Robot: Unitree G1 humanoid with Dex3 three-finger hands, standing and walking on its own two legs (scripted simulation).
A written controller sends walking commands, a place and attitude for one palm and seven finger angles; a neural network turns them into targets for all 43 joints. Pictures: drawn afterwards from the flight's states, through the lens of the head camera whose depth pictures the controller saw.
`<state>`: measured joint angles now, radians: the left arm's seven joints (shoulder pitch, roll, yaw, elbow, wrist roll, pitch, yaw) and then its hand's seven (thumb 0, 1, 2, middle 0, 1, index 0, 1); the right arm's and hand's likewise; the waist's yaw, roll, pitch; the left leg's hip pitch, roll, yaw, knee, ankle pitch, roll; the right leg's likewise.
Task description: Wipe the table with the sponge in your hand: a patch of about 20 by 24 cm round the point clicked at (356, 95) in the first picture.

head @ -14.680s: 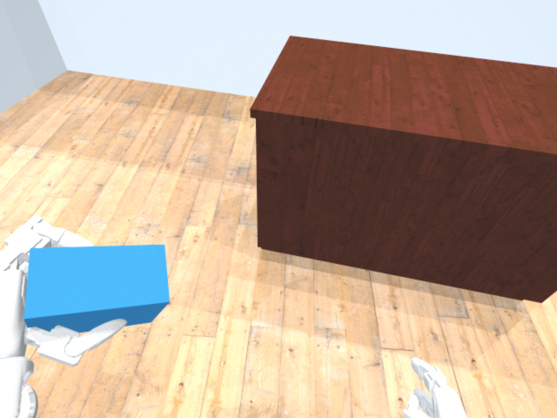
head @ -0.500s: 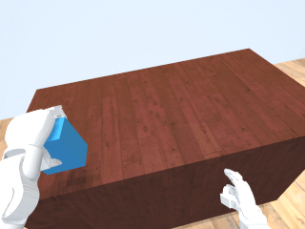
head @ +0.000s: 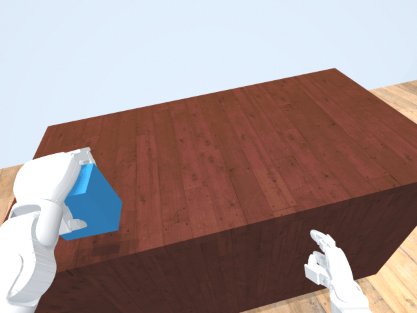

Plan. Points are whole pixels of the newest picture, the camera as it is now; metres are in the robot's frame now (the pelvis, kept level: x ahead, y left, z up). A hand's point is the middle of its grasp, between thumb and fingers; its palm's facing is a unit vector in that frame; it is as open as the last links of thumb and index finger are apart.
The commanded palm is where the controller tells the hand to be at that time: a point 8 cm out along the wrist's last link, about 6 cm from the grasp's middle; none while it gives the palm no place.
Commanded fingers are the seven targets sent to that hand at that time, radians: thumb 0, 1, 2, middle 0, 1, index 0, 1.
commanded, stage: move the sponge above the wiping area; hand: left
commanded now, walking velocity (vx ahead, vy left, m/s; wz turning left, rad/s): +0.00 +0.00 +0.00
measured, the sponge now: (85, 209) +0.23 +0.28 +0.11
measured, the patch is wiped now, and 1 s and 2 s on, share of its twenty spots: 0.00 0.00 0.00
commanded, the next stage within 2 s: none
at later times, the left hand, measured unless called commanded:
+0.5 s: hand (63, 199) +0.22 +0.31 +0.15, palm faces +0.08 -0.06 -1.00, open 10.5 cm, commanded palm +0.19 +0.30 +0.22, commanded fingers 0.00 0.10 1.30 -1.20 -1.60 -1.20 -1.60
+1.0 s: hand (63, 199) +0.23 +0.32 +0.13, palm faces +0.05 -0.05 -1.00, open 10.5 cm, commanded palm +0.21 +0.32 +0.20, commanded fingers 0.00 0.10 1.30 -1.20 -1.60 -1.20 -1.60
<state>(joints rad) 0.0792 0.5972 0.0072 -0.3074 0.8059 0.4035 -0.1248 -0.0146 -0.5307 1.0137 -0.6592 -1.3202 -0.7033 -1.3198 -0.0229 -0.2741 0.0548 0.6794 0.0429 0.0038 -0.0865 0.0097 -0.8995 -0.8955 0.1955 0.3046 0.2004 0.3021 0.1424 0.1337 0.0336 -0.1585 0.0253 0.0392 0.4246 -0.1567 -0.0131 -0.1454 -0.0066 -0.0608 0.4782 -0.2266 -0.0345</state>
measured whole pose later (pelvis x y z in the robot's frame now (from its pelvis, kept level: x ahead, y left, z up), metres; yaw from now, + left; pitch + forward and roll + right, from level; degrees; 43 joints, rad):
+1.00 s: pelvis +0.01 +0.01 +0.00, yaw +1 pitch -5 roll +0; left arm 0.10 0.60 0.04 -0.20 0.83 0.31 -0.09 -0.01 -0.53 1.01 -0.66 -1.32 -0.70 -1.32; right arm 0.01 -0.26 0.06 0.69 0.04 -0.01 -0.09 0.01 -0.90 -0.90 0.20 0.30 0.20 0.30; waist 0.14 0.12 0.04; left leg -0.15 0.01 0.02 0.41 -0.16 0.00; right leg -0.11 -0.01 -0.07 0.42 -0.21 -0.02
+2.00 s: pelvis +0.02 +0.03 +0.00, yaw +2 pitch -4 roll -1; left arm 0.09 0.61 0.10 -0.05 0.84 0.15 -0.06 -0.01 -0.53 1.02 -0.66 -1.32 -0.70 -1.31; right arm 0.06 -0.26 0.03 0.70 0.04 -0.02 -0.12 0.01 -0.90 -0.90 0.20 0.30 0.20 0.30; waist 0.13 0.10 0.05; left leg -0.19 0.00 0.00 0.44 -0.19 0.02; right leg -0.12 -0.03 -0.09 0.40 -0.22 0.00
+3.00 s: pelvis +0.02 +0.02 +0.00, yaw +2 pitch -4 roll -1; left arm 0.13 0.63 0.14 -0.06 0.82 0.16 -0.05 -0.01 -0.53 1.02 -0.66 -1.31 -0.71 -1.31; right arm 0.07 -0.27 0.02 0.70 0.05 -0.01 -0.11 0.01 -0.90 -0.90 0.20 0.30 0.20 0.30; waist 0.13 0.11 0.04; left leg -0.18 0.01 0.00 0.44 -0.19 0.01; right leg -0.11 -0.01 -0.09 0.40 -0.22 -0.01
